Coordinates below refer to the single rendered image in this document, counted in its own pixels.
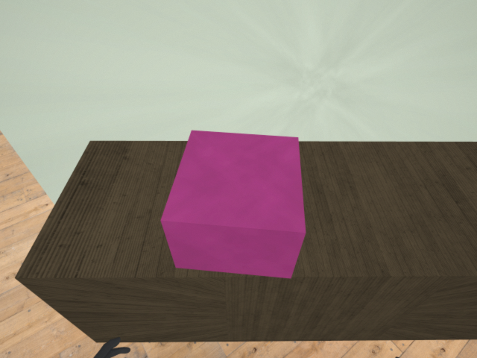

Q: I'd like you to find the carton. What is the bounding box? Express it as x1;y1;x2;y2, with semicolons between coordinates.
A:
160;131;306;278

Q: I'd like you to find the pedestal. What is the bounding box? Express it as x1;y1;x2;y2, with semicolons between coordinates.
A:
15;141;477;342

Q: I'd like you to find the left robot hand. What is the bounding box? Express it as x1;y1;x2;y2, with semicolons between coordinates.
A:
93;337;130;358

